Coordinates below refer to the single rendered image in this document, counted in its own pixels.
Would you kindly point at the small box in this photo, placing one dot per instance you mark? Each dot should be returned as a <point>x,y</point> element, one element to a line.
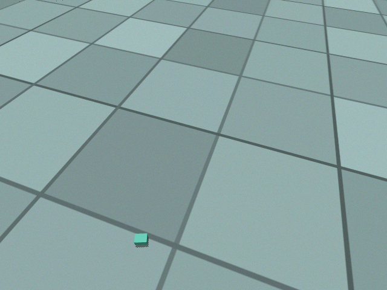
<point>141,239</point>

